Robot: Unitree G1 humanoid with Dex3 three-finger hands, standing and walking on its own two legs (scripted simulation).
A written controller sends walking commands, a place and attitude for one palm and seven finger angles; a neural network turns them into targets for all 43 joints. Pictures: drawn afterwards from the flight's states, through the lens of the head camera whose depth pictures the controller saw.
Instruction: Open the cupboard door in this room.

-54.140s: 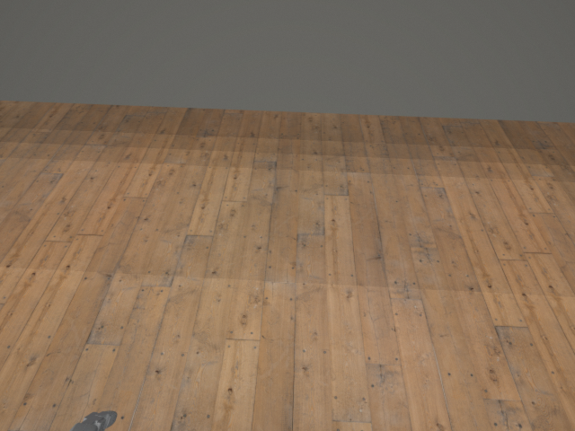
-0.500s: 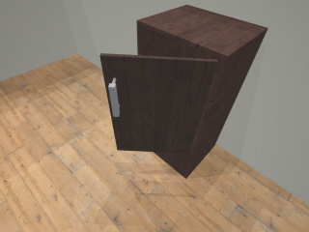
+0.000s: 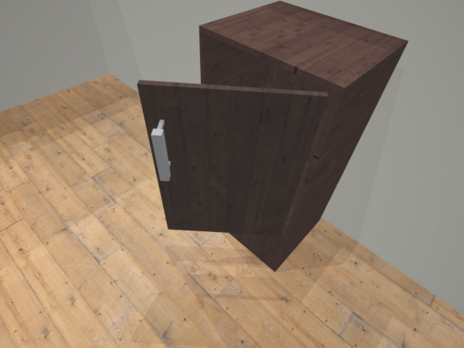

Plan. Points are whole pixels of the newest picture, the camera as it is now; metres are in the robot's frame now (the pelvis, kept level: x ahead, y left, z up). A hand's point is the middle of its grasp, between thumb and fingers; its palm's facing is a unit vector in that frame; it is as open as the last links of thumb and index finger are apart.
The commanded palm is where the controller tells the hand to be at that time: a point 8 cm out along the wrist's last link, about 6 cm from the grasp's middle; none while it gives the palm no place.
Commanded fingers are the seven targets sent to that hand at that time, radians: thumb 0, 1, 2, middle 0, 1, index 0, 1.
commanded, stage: come to a stop and stand still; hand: left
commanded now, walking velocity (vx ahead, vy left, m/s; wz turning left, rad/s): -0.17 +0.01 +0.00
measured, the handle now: (163, 151) +0.57 +0.21 -0.02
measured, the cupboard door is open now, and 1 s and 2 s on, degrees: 41 41 41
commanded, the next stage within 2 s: look again from close up in 1.04 s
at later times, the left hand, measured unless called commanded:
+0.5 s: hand out of the picture +0.02 +0.18 -0.17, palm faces +0.02 -0.97 -0.24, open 7.3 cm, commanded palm none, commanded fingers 0.00 0.90 0.90 -0.20 -0.30 -0.20 -0.30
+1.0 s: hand out of the picture -0.05 +0.16 -0.17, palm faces +0.00 -0.98 -0.20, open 7.4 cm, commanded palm none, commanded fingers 0.00 0.90 0.90 -0.20 -0.30 -0.20 -0.30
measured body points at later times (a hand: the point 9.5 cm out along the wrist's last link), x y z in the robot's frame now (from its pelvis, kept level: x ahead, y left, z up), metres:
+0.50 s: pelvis -0.02 +0.00 +0.00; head +0.00 +0.00 +0.45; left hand +0.02 +0.24 -0.15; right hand +0.04 -0.24 -0.15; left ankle +0.00 +0.10 -0.73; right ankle -0.02 -0.13 -0.73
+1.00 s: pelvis -0.05 -0.02 +0.00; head -0.04 -0.02 +0.45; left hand -0.05 +0.21 -0.15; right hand -0.08 -0.24 -0.16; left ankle +0.00 +0.10 -0.73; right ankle -0.02 -0.13 -0.73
